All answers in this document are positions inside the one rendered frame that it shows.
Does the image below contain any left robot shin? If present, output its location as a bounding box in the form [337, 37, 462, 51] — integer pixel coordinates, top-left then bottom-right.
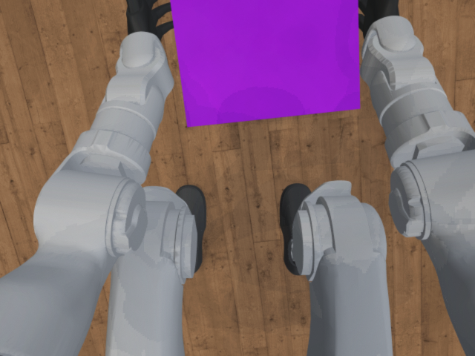
[143, 186, 192, 215]

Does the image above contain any right robot upper arm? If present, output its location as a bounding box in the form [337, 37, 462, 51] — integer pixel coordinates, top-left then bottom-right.
[388, 149, 475, 356]

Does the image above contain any robot right hand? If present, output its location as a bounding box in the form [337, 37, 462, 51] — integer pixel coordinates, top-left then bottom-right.
[358, 0, 399, 38]

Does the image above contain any robot left hand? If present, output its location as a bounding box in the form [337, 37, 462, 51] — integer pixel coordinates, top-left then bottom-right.
[126, 0, 174, 40]

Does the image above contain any carton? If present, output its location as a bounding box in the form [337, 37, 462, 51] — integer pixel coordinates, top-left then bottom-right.
[170, 0, 360, 127]

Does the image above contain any left robot upper arm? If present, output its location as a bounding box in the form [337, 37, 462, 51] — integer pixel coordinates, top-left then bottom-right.
[0, 169, 148, 356]

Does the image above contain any robot left forearm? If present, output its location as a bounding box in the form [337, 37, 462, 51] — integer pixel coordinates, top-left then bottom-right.
[33, 32, 174, 238]

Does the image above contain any robot shin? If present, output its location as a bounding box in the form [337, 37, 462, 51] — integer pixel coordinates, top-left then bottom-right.
[291, 180, 387, 264]
[143, 186, 192, 215]

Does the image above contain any robot right forearm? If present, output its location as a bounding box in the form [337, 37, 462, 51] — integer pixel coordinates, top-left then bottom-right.
[359, 16, 475, 169]

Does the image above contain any right robot shin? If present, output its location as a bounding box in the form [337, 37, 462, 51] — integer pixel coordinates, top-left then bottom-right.
[291, 180, 387, 264]

